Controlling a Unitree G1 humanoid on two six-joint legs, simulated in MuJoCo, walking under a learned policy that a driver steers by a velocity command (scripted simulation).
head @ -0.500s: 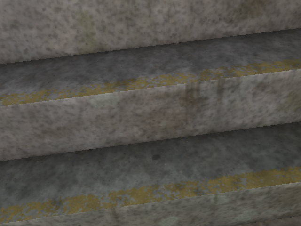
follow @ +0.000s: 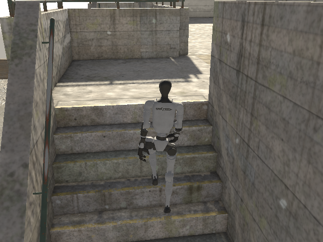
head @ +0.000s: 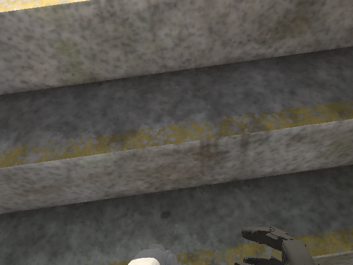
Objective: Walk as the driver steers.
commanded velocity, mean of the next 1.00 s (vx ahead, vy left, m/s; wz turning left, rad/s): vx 0.23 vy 0.00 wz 0.00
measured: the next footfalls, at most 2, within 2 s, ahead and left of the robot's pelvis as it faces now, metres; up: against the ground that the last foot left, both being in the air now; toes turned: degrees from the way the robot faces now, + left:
left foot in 0.02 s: +0.18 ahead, +0.09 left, +0.24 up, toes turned +3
right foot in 0.40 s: +0.21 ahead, -0.23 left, +0.23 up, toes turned -9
